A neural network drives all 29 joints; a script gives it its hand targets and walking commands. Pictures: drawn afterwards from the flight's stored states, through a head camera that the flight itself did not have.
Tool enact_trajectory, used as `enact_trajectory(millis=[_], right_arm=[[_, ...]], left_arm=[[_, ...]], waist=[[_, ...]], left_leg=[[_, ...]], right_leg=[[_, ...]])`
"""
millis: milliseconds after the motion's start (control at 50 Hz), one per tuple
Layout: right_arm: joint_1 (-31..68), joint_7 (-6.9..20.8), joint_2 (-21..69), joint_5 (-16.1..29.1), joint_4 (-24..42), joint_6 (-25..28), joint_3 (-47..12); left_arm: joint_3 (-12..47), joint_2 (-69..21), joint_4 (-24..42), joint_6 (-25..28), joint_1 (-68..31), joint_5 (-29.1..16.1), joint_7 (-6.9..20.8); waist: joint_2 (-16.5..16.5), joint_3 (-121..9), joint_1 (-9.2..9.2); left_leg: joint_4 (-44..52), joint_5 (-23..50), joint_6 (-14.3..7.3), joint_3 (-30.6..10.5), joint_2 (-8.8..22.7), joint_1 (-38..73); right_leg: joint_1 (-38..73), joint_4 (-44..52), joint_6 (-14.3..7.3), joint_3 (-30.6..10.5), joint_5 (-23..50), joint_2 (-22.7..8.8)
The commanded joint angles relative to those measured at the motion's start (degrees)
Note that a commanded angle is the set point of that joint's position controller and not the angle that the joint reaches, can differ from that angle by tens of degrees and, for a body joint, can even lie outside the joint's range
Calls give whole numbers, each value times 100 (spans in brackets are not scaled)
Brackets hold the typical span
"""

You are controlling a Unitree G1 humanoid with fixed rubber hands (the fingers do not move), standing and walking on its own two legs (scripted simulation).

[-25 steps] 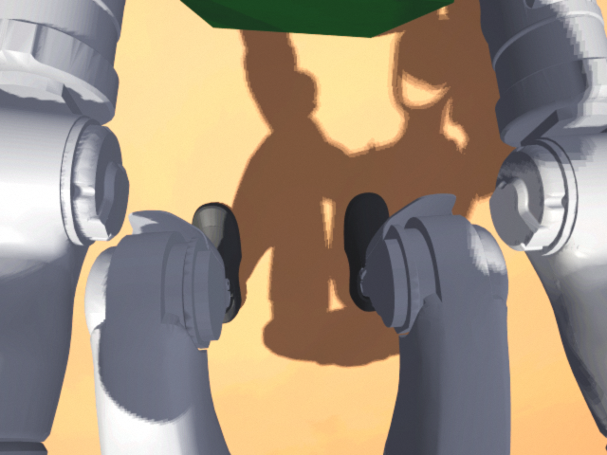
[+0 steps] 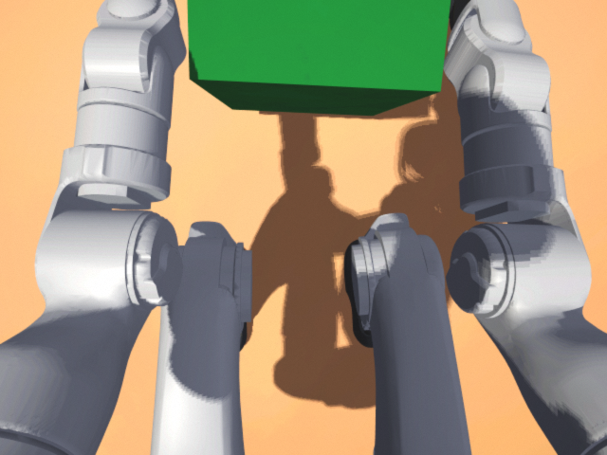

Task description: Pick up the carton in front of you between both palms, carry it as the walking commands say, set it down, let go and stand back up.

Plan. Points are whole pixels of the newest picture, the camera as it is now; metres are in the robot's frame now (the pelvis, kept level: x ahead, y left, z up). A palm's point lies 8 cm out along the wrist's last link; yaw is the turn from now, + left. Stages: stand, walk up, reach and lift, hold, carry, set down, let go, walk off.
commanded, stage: reach and lift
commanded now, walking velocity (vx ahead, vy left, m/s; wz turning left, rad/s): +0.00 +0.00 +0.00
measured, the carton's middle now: (312, 8) +0.56 -0.02 -0.18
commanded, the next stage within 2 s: none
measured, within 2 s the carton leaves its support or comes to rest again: neither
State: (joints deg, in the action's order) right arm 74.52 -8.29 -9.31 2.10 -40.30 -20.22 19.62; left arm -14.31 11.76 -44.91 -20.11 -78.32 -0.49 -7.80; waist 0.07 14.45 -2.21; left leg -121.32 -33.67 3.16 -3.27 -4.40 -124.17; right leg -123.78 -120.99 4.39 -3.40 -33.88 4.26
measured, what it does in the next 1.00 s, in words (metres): rises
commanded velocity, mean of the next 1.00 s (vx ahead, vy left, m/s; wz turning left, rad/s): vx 0.00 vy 0.00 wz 0.00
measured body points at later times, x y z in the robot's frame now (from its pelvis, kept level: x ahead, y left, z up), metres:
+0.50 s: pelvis +0.00 +0.00 +0.11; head +0.27 +0.00 +0.47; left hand +0.52 +0.14 +0.05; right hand +0.51 -0.17 +0.05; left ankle +0.11 +0.13 -0.36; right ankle +0.11 -0.13 -0.36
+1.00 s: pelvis +0.04 +0.00 +0.25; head +0.19 +0.00 +0.67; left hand +0.46 +0.14 +0.21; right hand +0.46 -0.16 +0.21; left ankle +0.11 +0.13 -0.36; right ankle +0.11 -0.13 -0.36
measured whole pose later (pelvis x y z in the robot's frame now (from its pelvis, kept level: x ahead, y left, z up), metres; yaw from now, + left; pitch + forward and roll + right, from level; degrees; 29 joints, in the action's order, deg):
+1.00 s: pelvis +0.04 +0.00 +0.25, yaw +0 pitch +30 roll +0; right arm 38.4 -0.9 5.3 -13.0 -33.5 -22.6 24.6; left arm -23.9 -5.7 -35.0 -22.1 -39.4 13.5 -2.1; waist 0.4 -12.6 -1.2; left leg -71.1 -25.0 1.3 -3.7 -2.7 -76.5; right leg -76.4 -71.0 2.0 -4.0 -25.1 2.1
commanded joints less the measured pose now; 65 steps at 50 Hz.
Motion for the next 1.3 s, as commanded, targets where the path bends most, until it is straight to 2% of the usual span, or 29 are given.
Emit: enact_trajectory(millis=[0, 40, 80, 140, 200, 260, 360, 460, 580, 820, 1060, 1280], right_arm=[[4067, 1869, 6206, 464, 627, -32, -2719], [3744, 1944, 6236, -23, 24, -55, -2094], [3506, 1983, 6161, -467, -380, -78, -1540], [3378, 2023, 6080, -856, -615, -96, -1079], [3377, 2068, 6115, -995, -608, -132, -964], [3443, 2122, 6286, -934, -398, -183, -1136], [3469, 2203, 6735, -561, 215, -321, -1848], [2992, 2255, 7044, -220, 629, -492, -2485], [1959, 2265, 7241, -245, 519, -482, -2633], [567, 2205, 7472, -555, 297, -193, -2585], [-644, 2195, 7696, -590, 640, -172, -3036], [-1936, 2189, 7692, -657, 940, -336, -3320]], left_arm=[[2159, -6576, 386, 10, -3299, -367, 1760], [1555, -6620, -206, -1, -3078, 80, 1834], [1028, -6559, -584, -18, -2923, 453, 1892], [554, -6433, -770, -31, -2883, 781, 1939], [426, -6450, -753, -67, -2914, 904, 1958], [588, -6618, -549, -120, -2983, 847, 1981], [1276, -7109, 113, -257, -2979, 517, 2015], [1927, -7456, 667, -425, -2501, 197, 2045], [2176, -7714, 722, -426, -1577, 145, 2046], [2060, -7870, 569, -123, -190, 471, 1972], [2476, -8061, 964, -131, 1003, 483, 2059], [2768, -7976, 1324, -318, 2266, 482, 2103]], waist=[[93, -8904, -24], [100, -7584, -50], [158, -6864, -90], [215, -6641, -82], [228, -6856, -82], [196, -7433, -78], [145, -8849, -39], [132, -9477, -14], [191, -8672, -20], [106, -7212, 39], [21, -6389, 100], [9, -5148, 153]], left_leg=[[1350, 2258, -221, 866, -488, 3773], [1692, 1456, -249, 855, -479, 3046], [2035, 936, -281, 844, -497, 2712], [2404, 656, -296, 817, -516, 2721], [2665, 609, -290, 796, -530, 3007], [2876, 715, -278, 805, -540, 3450], [3137, 1309, -225, 859, -563, 4422], [3417, 1911, -148, 846, -571, 5161], [3936, 2122, -103, 696, -569, 5476], [5255, 2028, -189, 385, -558, 6489], [6585, 2264, -254, 151, -426, 8047], [7986, 2902, -300, -36, -285, 9658]], right_leg=[[3641, 1388, -131, 995, 2341, 433], [3081, 1731, -207, 968, 1566, 439], [2841, 2045, -265, 948, 1072, 449], [2802, 2394, -310, 918, 756, 455], [2968, 2669, -329, 908, 668, 467], [3317, 2875, -316, 925, 787, 467], [4211, 3111, -252, 977, 1376, 482], [4927, 3385, -181, 945, 1946, 509], [5281, 3882, -225, 774, 2148, 526], [6277, 5185, -303, 485, 2034, 521], [8026, 6532, -375, 208, 2307, 410], [9742, 7943, -425, -16, 2986, 274]])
